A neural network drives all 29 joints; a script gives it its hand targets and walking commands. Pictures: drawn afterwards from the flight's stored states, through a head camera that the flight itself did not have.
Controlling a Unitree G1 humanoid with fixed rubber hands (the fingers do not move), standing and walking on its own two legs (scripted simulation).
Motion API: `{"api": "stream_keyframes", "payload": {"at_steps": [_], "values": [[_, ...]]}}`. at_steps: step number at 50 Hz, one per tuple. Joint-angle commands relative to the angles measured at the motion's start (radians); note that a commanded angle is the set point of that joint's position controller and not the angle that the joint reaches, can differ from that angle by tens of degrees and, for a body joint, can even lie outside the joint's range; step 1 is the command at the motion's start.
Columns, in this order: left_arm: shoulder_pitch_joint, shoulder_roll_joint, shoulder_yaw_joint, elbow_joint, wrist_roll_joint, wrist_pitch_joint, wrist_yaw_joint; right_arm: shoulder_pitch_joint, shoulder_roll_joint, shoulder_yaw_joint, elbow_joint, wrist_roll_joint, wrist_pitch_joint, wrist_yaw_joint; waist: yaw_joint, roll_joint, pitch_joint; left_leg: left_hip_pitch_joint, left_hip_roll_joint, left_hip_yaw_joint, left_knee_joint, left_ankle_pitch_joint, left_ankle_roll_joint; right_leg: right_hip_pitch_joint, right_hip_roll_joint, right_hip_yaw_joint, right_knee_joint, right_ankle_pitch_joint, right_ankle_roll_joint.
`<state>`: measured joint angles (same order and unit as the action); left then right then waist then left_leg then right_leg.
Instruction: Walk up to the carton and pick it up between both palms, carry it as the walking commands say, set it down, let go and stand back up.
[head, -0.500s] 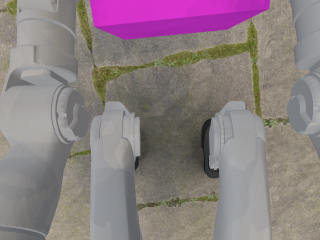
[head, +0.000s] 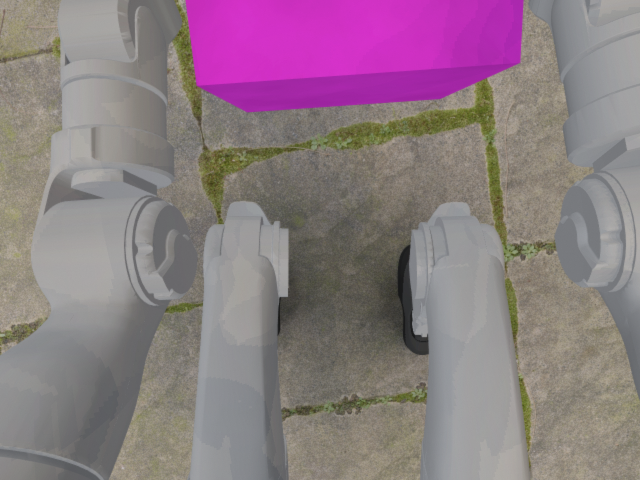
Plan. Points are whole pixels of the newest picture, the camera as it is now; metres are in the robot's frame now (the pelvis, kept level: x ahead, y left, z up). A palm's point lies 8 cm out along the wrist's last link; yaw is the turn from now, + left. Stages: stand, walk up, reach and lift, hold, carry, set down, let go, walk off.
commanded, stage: reach and lift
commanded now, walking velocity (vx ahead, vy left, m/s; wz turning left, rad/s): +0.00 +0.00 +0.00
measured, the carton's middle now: out of the picture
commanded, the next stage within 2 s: none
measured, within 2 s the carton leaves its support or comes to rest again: neither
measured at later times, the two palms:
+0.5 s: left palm out of the picture +0.53 +0.18 -0.01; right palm out of the picture +0.55 -0.15 -0.01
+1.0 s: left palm out of the picture +0.51 +0.18 +0.07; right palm out of the picture +0.52 -0.16 +0.07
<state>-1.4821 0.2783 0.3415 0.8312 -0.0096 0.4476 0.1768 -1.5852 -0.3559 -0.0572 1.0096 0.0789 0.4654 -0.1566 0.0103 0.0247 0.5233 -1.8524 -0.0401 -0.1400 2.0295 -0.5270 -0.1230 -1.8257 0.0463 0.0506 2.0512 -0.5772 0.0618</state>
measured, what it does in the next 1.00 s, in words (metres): rises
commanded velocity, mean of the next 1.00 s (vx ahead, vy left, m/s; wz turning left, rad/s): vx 0.00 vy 0.00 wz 0.00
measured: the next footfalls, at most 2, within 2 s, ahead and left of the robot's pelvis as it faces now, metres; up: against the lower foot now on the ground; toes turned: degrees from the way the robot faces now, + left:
none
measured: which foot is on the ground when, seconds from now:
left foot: down 0.00-1.00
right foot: down 0.00-1.00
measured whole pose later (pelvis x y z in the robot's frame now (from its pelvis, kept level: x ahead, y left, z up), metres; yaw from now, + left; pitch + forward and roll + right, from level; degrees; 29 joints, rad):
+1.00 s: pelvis -0.02 +0.00 +0.11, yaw +0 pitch +12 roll -1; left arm -1.29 0.18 0.37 0.70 0.07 0.52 0.18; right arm -1.39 -0.27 -0.18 0.92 0.00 0.52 -0.15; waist 0.01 0.02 0.53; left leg -1.43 -0.04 -0.14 1.67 -0.45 -0.11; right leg -1.41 0.05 0.05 1.68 -0.48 0.06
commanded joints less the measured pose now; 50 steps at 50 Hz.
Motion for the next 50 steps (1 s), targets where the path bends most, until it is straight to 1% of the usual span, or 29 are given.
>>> {"api": "stream_keyframes", "payload": {"at_steps": [1, 2, 3, 5, 6, 7, 8, 12, 14, 15, 20, 22, 23, 24, 26, 28, 30, 32, 35, 36, 37, 38, 39, 40, 41, 42, 44, 47, 50], "values": [[-0.793, -1.168, -0.467, -0.431, -0.233, -0.008, -0.379, -0.721, 1.191, 0.202, -0.561, 0.213, -0.073, 0.377, 0.036, 0.012, -2.66, 0.858, -0.09, 0.309, -0.302, 0.422, 0.073, 0.8, 0.118, -0.17, -0.332, 0.43, -0.037], [-0.791, -1.173, -0.493, -0.477, -0.252, -0.001, -0.372, -0.749, 1.186, 0.231, -0.629, 0.241, -0.071, 0.371, 0.041, 0.019, -2.75, 0.911, -0.097, 0.31, -0.3, 0.458, 0.071, 0.853, 0.117, -0.166, -0.331, 0.47, -0.036], [-0.818, -1.164, -0.515, -0.506, -0.27, 0.007, -0.367, -0.754, 1.186, 0.239, -0.655, 0.246, -0.065, 0.366, 0.021, 0.007, -2.779, 0.938, -0.099, 0.3, -0.305, 0.461, 0.071, 0.867, 0.121, -0.169, -0.335, 0.475, -0.033], [-0.82, -1.163, -0.527, -0.502, -0.276, 0.018, -0.361, -0.753, 1.187, 0.229, -0.64, 0.244, -0.059, 0.358, 0.008, 0.012, -2.712, 0.907, -0.101, 0.295, -0.322, 0.425, 0.076, 0.848, 0.118, -0.16, -0.35, 0.45, -0.038], [-0.809, -1.165, -0.515, -0.499, -0.268, 0.021, -0.361, -0.757, 1.193, 0.23, -0.642, 0.242, -0.055, 0.356, 0.023, 0.013, -2.678, 0.903, -0.102, 0.301, -0.334, 0.402, 0.078, 0.862, 0.12, -0.155, -0.364, 0.43, -0.036], [-0.782, -1.169, -0.499, -0.421, -0.252, 0.026, -0.363, -0.749, 1.193, 0.208, -0.58, 0.229, -0.056, 0.361, 0.024, 0.009, -2.55, 0.847, -0.097, 0.296, -0.351, 0.347, 0.082, 0.799, 0.115, -0.153, -0.377, 0.377, -0.039], [-0.771, -1.172, -0.477, -0.405, -0.238, 0.023, -0.366, -0.731, 1.21, 0.203, -0.546, 0.219, -0.054, 0.366, 0.03, -0.012, -2.495, 0.827, -0.097, 0.299, -0.364, 0.315, 0.086, 0.799, 0.114, -0.15, -0.395, 0.346, -0.039], [-0.63, -1.201, -0.335, -0.129, -0.137, 0.015, -0.4, -0.636, 1.235, 0.096, -0.304, 0.141, -0.063, 0.396, 0.055, -0.023, -2.137, 0.64, -0.082, 0.306, -0.419, 0.145, 0.096, 0.664, 0.103, -0.143, -0.45, 0.173, -0.04], [-0.596, -1.21, -0.287, -0.081, -0.101, 0.007, -0.416, -0.559, 1.237, 0.03, -0.207, 0.097, -0.064, 0.416, 0.043, -0.014, -2.022, 0.604, -0.076, 0.304, -0.448, 0.097, 0.093, 0.605, 0.105, -0.15, -0.482, 0.114, -0.044], [-0.557, -1.208, -0.26, -0.046, -0.083, 0.004, -0.424, -0.545, 1.23, 0.009, -0.202, 0.081, -0.069, 0.422, 0.055, -0.011, -1.991, 0.592, -0.072, 0.305, -0.455, 0.093, 0.09, 0.592, 0.106, -0.148, -0.495, 0.105, -0.045], [-0.637, -1.235, -0.426, -0.294, -0.17, 0.011, -0.421, -0.637, 1.227, 0.166, -0.499, 0.149, -0.069, 0.416, 0.028, -0.011, -2.527, 0.875, -0.087, 0.289, -0.446, 0.329, 0.073, 0.851, 0.12, -0.161, -0.491, 0.346, -0.03], [-0.685, -1.225, -0.496, -0.399, -0.214, 0.021, -0.407, -0.7, 1.221, 0.241, -0.637, 0.203, -0.062, 0.401, 0.038, 0.001, -2.72, 0.985, -0.098, 0.294, -0.442, 0.398, 0.07, 0.955, 0.123, -0.148, -0.49, 0.419, -0.03], [-0.709, -1.232, -0.542, -0.471, -0.243, 0.029, -0.397, -0.72, 1.211, 0.266, -0.695, 0.229, -0.058, 0.394, 0.023, 0.011, -2.813, 1.051, -0.105, 0.283, -0.444, 0.449, 0.068, 0.997, 0.127, -0.154, -0.482, 0.471, -0.028], [-0.717, -1.229, -0.569, -0.505, -0.262, 0.038, -0.388, -0.729, 1.195, 0.276, -0.733, 0.237, -0.052, 0.387, 0.007, 0.02, -2.843, 1.092, -0.108, 0.274, -0.446, 0.474, 0.065, 1.003, 0.129, -0.157, -0.481, 0.493, -0.029], [-0.767, -1.214, -0.593, -0.559, -0.288, 0.048, -0.373, -0.765, 1.181, 0.295, -0.767, 0.263, -0.041, 0.379, 0.014, 0.032, -2.825, 1.12, -0.115, 0.269, -0.465, 0.443, 0.072, 1.003, 0.129, -0.146, -0.497, 0.463, -0.033], [-0.772, -1.205, -0.573, -0.53, -0.282, 0.052, -0.361, -0.737, 1.193, 0.272, -0.67, 0.245, -0.027, 0.382, 0.017, 0.019, -2.644, 1.073, -0.113, 0.265, -0.498, 0.35, 0.079, 0.945, 0.125, -0.139, -0.529, 0.369, -0.04], [-0.711, -1.222, -0.503, -0.377, -0.235, 0.053, -0.371, -0.684, 1.232, 0.234, -0.506, 0.211, -0.019, 0.398, 0.045, -0.019, -2.39, 0.946, -0.104, 0.272, -0.539, 0.207, 0.092, 0.88, 0.114, -0.132, -0.57, 0.229, -0.041], [-0.609, -1.236, -0.382, -0.17, -0.153, 0.052, -0.395, -0.606, 1.249, 0.14, -0.325, 0.142, -0.023, 0.42, 0.069, -0.033, -2.106, 0.809, -0.09, 0.274, -0.582, 0.082, 0.098, 0.764, 0.107, -0.13, -0.611, 0.09, -0.041], [-0.536, -1.23, -0.28, -0.07, -0.081, 0.039, -0.425, -0.475, 1.254, 0.018, -0.177, 0.06, -0.028, 0.455, 0.061, -0.021, -1.95, 0.765, -0.074, 0.277, -0.619, 0.008, 0.09, 0.688, 0.105, -0.128, -0.668, -0.002, -0.05], [-0.538, -1.254, -0.299, -0.109, -0.089, 0.037, -0.431, -0.463, 1.268, 0.029, -0.226, 0.057, -0.032, 0.459, 0.064, -0.013, -2.033, 0.815, -0.077, 0.275, -0.625, 0.057, 0.082, 0.739, 0.108, -0.135, -0.673, 0.045, -0.048], [-0.542, -1.271, -0.317, -0.135, -0.101, 0.032, -0.431, -0.472, 1.263, 0.031, -0.266, 0.058, -0.038, 0.459, 0.045, -0.003, -2.087, 0.854, -0.077, 0.267, -0.62, 0.11, 0.078, 0.75, 0.11, -0.141, -0.671, 0.098, -0.047], [-0.58, -1.287, -0.376, -0.245, -0.136, 0.026, -0.428, -0.514, 1.268, 0.084, -0.384, 0.09, -0.048, 0.456, 0.047, 0.008, -2.26, 0.955, -0.087, 0.264, -0.618, 0.189, 0.069, 0.838, 0.118, -0.146, -0.67, 0.18, -0.045], [-0.581, -1.295, -0.397, -0.239, -0.141, 0.027, -0.425, -0.527, 1.243, 0.077, -0.382, 0.086, -0.052, 0.453, 0.023, 0.023, -2.257, 0.963, -0.085, 0.252, -0.617, 0.204, 0.067, 0.812, 0.118, -0.152, -0.662, 0.199, -0.044], [-0.596, -1.294, -0.424, -0.286, -0.16, 0.023, -0.423, -0.561, 1.253, 0.12, -0.453, 0.114, -0.058, 0.45, 0.038, 0.026, -2.354, 1.009, -0.089, 0.255, -0.613, 0.239, 0.064, 0.867, 0.119, -0.143, -0.663, 0.236, -0.044], [-0.626, -1.285, -0.475, -0.347, -0.185, 0.023, -0.421, -0.587, 1.258, 0.167, -0.53, 0.138, -0.063, 0.444, 0.036, 0.032, -2.498, 1.069, -0.095, 0.256, -0.608, 0.283, 0.065, 0.95, 0.121, -0.126, -0.664, 0.289, -0.045], [-0.631, -1.283, -0.496, -0.356, -0.186, 0.026, -0.418, -0.588, 1.25, 0.175, -0.52, 0.138, -0.06, 0.441, 0.019, 0.024, -2.502, 1.08, -0.094, 0.245, -0.616, 0.275, 0.069, 0.937, 0.121, -0.133, -0.66, 0.292, -0.04], [-0.67, -1.265, -0.524, -0.372, -0.201, 0.028, -0.414, -0.63, 1.246, 0.212, -0.537, 0.158, -0.054, 0.434, 0.025, 0.014, -2.521, 1.08, -0.096, 0.252, -0.621, 0.25, 0.071, 0.976, 0.115, -0.121, -0.672, 0.276, -0.043], [-0.704, -1.274, -0.567, -0.474, -0.243, 0.035, -0.398, -0.659, 1.243, 0.267, -0.635, 0.199, -0.045, 0.426, 0.029, 0.014, -2.64, 1.186, -0.108, 0.242, -0.638, 0.319, 0.069, 1.062, 0.122, -0.121, -0.682, 0.335, -0.041], [-0.667, -1.275, -0.554, -0.435, -0.24, 0.05, -0.395, -0.654, 1.255, 0.267, -0.614, 0.209, -0.034, 0.423, 0.041, 0.003, -2.572, 1.189, -0.11, 0.238, -0.673, 0.285, 0.079, 1.074, 0.123, -0.119, -0.704, 0.306, -0.039]]}}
